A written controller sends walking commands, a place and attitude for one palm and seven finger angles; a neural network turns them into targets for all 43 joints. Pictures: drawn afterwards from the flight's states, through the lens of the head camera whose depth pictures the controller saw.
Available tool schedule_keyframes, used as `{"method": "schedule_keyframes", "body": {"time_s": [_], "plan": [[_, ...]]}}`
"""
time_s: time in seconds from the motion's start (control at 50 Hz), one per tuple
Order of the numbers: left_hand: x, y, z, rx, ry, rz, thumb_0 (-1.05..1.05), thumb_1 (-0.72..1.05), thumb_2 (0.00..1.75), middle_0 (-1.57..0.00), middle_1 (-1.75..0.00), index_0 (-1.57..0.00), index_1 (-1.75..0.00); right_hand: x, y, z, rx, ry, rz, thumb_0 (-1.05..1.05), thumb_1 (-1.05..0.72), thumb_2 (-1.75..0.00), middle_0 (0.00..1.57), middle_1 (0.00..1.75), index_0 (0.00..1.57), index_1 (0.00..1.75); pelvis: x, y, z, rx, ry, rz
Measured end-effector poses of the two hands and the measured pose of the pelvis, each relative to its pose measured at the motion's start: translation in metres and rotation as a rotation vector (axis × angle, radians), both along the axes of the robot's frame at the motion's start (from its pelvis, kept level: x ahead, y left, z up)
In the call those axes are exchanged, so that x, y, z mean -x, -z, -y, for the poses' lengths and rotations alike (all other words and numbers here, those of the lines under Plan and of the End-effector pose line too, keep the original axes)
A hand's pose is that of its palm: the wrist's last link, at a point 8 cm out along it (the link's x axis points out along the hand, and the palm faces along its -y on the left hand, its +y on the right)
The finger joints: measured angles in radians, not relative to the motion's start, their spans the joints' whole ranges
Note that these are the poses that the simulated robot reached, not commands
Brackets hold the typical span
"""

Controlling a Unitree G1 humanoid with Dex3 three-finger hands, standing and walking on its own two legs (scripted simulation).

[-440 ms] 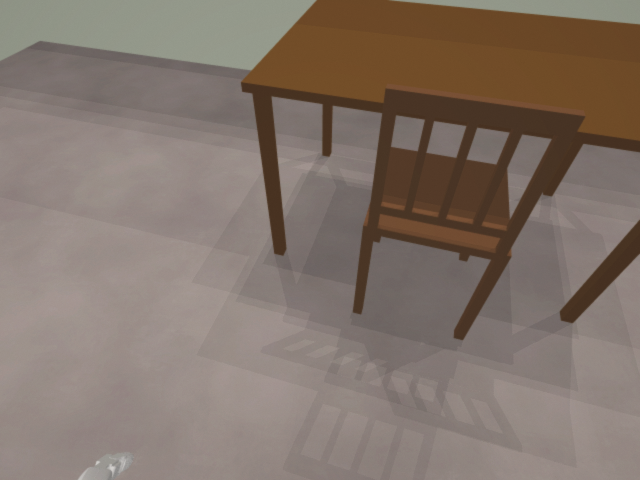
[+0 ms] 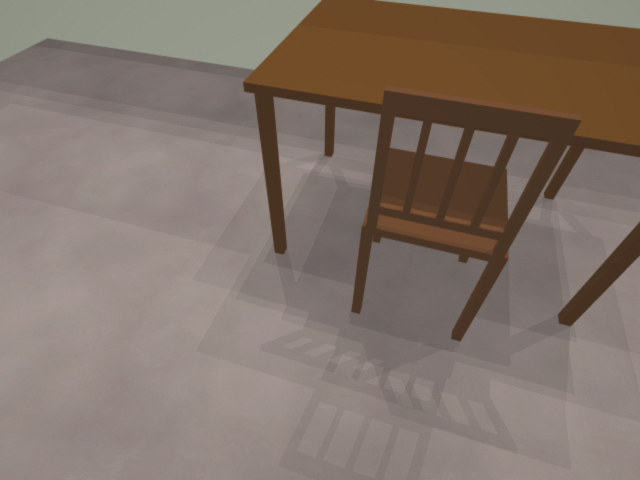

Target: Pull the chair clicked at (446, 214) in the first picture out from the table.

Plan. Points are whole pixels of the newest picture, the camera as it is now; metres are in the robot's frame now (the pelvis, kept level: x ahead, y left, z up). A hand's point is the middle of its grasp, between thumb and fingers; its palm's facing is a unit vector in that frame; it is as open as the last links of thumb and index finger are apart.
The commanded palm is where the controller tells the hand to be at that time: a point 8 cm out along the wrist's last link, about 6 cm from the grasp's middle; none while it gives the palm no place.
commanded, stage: stand and wait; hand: left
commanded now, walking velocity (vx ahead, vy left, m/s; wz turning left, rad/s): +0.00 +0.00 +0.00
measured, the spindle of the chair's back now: (454, 175) +0.78 -0.26 -0.09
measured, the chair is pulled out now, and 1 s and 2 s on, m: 0.00 0.00 0.00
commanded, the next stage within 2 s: look at it before walking up in 0.42 s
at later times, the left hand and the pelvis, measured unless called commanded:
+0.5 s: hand out of the picture +0.08 +0.24 -0.15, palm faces -0.02 -0.94 -0.35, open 7.4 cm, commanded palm none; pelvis -0.01 -0.01 +0.00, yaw +0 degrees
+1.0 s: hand out of the picture +0.08 +0.24 -0.15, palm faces -0.02 -0.94 -0.34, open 7.4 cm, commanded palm none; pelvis +0.00 +0.00 +0.00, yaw +0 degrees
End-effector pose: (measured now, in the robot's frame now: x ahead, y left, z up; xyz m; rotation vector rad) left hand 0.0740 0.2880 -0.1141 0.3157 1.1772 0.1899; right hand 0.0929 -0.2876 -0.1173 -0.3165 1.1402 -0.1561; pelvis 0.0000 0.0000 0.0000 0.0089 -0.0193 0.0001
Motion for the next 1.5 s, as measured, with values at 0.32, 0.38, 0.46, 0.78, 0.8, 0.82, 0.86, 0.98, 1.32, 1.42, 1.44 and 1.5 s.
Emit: {"method": "schedule_keyframes", "body": {"time_s": [0.32, 0.38, 0.46, 0.78, 0.8, 0.82, 0.86, 0.98, 1.32, 1.42, 1.44, 1.5], "plan": [[0.01, -0.004, -0.001, -0.016, -0.012, -0.021, 0.01, 0.9, 0.89, -0.2, -0.3, -0.2, -0.3, 0.031, 0.005, 0.009, 0.0, 0.032, -0.071, 0.01, -0.91, -0.9, 0.2, 0.3, 0.21, 0.3, 0.005, -0.003, 0.005, 0.001, 0.0, 0.008], [0.007, -0.004, 0.001, -0.014, -0.008, -0.013, 0.01, 0.9, 0.89, -0.2, -0.3, -0.2, -0.3, 0.032, 0.004, 0.009, -0.002, 0.032, -0.07, 0.01, -0.91, -0.9, 0.2, 0.3, 0.21, 0.3, 0.007, -0.003, 0.006, 0.001, 0.0, 0.008], [0.005, -0.005, 0.003, -0.009, -0.004, -0.008, 0.01, 0.9, 0.89, -0.2, -0.3, -0.2, -0.3, 0.032, 0.004, 0.009, -0.003, 0.03, -0.07, 0.01, -0.91, -0.9, 0.2, 0.3, 0.21, 0.3, 0.007, -0.003, 0.006, 0.001, 0.001, 0.005], [0.005, -0.002, 0.004, -0.001, -0.007, -0.026, 0.01, 0.9, 0.89, -0.2, -0.3, -0.2, -0.3, 0.029, 0.003, 0.009, 0.002, 0.033, -0.079, 0.01, -0.91, -0.9, 0.2, 0.3, 0.21, 0.3, 0.003, -0.004, 0.006, 0.002, 0.003, -0.001], [0.005, -0.002, 0.004, -0.002, -0.007, -0.028, 0.01, 0.9, 0.89, -0.2, -0.3, -0.2, -0.3, 0.028, 0.002, 0.009, 0.002, 0.033, -0.078, 0.01, -0.91, -0.9, 0.2, 0.3, 0.21, 0.3, 0.003, -0.004, 0.006, 0.003, 0.003, -0.002], [0.005, -0.002, 0.003, -0.002, -0.008, -0.029, 0.01, 0.9, 0.89, -0.2, -0.3, -0.2, -0.3, 0.028, 0.002, 0.009, 0.003, 0.033, -0.078, 0.01, -0.91, -0.9, 0.2, 0.3, 0.21, 0.3, 0.003, -0.005, 0.005, 0.003, 0.003, -0.002], [0.005, -0.002, 0.003, -0.002, -0.009, -0.032, 0.01, 0.9, 0.89, -0.2, -0.3, -0.2, -0.3, 0.026, 0.002, 0.008, 0.003, 0.032, -0.078, 0.01, -0.91, -0.9, 0.2, 0.3, 0.21, 0.3, 0.002, -0.005, 0.005, 0.003, 0.003, -0.002], [0.004, -0.001, 0.001, -0.003, -0.013, -0.038, 0.01, 0.9, 0.89, -0.2, -0.3, -0.2, -0.3, 0.021, 0.001, 0.008, 0.004, 0.029, -0.076, 0.01, -0.91, -0.9, 0.2, 0.3, 0.21, 0.3, -0.001, -0.005, 0.005, 0.003, 0.002, -0.005], [-0.005, 0.0, 0.002, -0.009, -0.003, -0.046, 0.01, 0.9, 0.89, -0.2, -0.3, -0.2, -0.3, 0.012, 0.002, 0.004, 0.002, 0.056, -0.039, 0.01, -0.91, -0.9, 0.2, 0.3, 0.21, 0.3, -0.005, -0.003, 0.003, 0.002, 0.039, -0.006], [-0.002, 0.009, 0.017, 0.017, 0.019, -0.069, 0.0, 0.91, 0.89, -0.2, -0.3, -0.2, -0.3, 0.028, 0.011, -0.008, -0.031, 0.1, -0.043, 0.01, -0.91, -0.9, 0.2, 0.3, 0.2, 0.3, -0.002, 0.0, 0.004, -0.001, 0.071, -0.007], [-0.001, 0.011, 0.021, 0.026, 0.025, -0.074, 0.0, 0.91, 0.89, -0.2, -0.3, -0.2, -0.3, 0.033, 0.013, -0.011, -0.041, 0.11, -0.048, 0.01, -0.91, -0.9, 0.2, 0.3, 0.2, 0.3, -0.001, 0.001, 0.004, -0.002, 0.076, -0.007], [0.002, 0.017, 0.034, 0.054, 0.043, -0.086, 0.0, 0.91, 0.89, -0.2, -0.3, -0.2, -0.3, 0.05, 0.02, -0.021, -0.069, 0.141, -0.072, 0.01, -0.91, -0.9, 0.2, 0.3, 0.2, 0.3, 0.002, 0.004, 0.004, -0.002, 0.092, -0.008]]}}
